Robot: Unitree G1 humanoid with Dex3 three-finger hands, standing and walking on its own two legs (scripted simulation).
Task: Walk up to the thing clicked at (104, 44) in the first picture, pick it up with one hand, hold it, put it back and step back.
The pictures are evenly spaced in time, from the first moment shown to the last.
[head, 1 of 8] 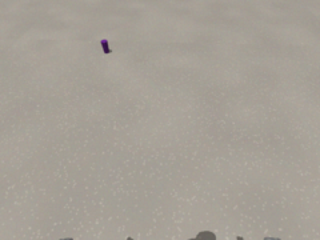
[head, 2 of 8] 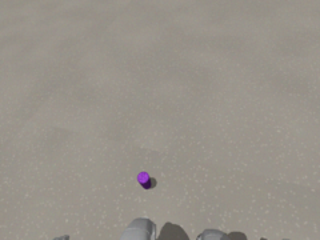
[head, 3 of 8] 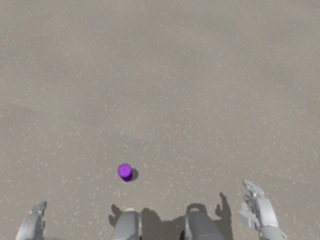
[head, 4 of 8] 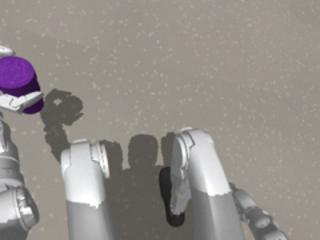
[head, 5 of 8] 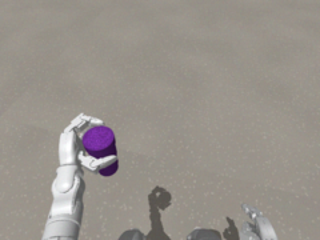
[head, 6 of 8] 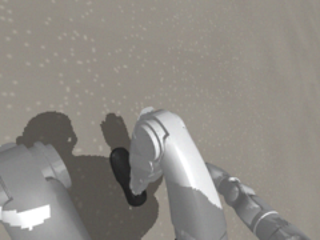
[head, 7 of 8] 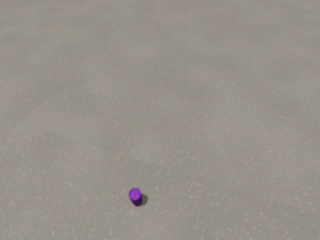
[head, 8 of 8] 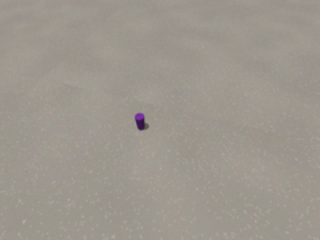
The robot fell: no
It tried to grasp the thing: yes
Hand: left
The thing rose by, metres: 0.69
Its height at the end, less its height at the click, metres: +0.00
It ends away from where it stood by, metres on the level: 0.03
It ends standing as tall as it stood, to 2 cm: yes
